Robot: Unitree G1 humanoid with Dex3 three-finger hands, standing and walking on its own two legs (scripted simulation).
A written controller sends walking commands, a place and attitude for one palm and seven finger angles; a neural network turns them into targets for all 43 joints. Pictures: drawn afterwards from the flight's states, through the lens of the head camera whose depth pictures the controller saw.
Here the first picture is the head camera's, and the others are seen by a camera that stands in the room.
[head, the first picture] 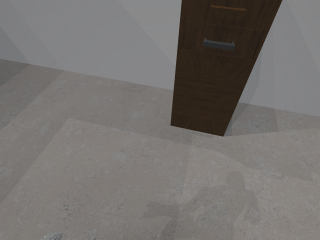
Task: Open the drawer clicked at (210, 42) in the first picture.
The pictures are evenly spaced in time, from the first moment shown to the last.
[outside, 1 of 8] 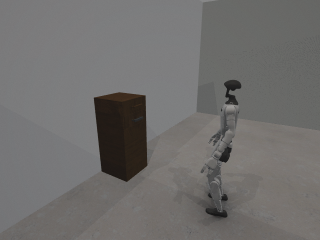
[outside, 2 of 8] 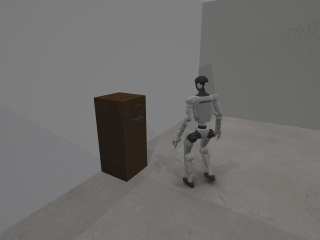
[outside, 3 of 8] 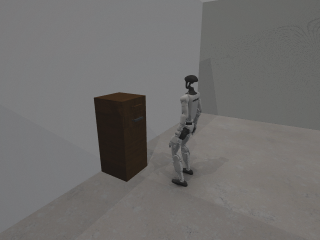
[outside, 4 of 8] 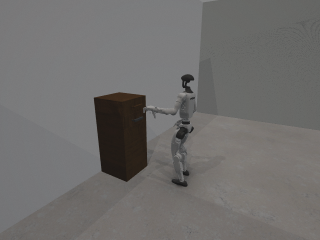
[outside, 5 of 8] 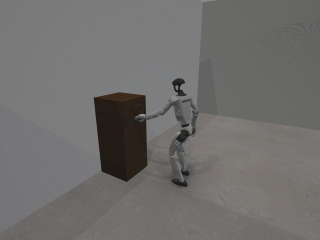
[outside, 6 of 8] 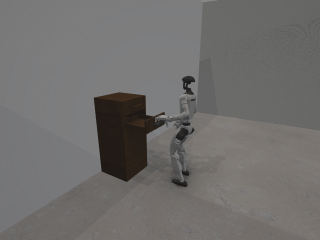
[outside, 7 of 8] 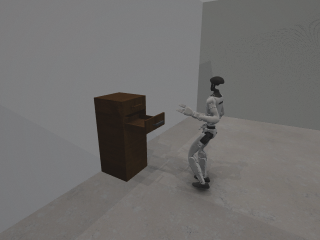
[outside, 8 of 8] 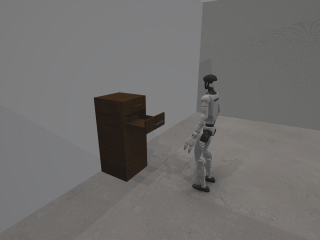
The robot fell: no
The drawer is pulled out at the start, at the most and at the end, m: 0.00 0.30 0.30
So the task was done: yes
